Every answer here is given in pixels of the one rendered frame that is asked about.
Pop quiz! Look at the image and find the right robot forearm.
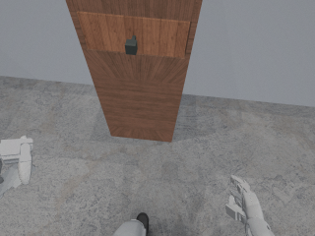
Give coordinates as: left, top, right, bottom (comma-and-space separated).
245, 217, 275, 236

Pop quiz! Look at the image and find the robot left hand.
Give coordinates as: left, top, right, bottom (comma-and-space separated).
0, 135, 36, 199

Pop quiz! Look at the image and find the robot left shin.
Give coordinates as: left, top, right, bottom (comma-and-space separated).
130, 219, 145, 228

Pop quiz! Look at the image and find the drawer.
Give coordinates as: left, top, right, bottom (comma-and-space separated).
77, 11, 190, 58

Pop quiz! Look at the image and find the handle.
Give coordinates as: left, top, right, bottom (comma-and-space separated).
125, 35, 138, 55

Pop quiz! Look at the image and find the cabinet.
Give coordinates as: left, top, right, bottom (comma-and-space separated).
65, 0, 203, 143

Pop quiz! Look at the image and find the robot right hand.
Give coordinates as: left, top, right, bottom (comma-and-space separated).
225, 175, 264, 225

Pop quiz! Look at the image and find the left robot foot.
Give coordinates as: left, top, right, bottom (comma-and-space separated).
136, 212, 149, 236

